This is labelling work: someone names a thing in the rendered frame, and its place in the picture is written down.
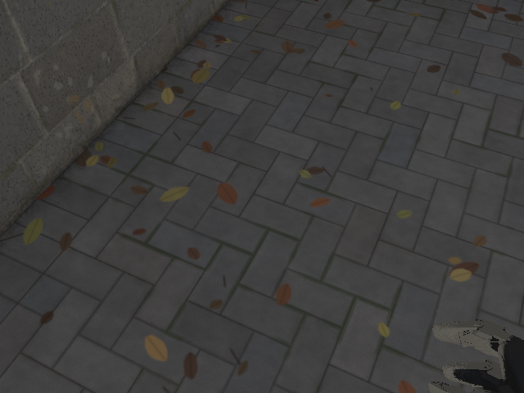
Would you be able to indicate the robot right hand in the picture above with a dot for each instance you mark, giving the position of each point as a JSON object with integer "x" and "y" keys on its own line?
{"x": 507, "y": 376}

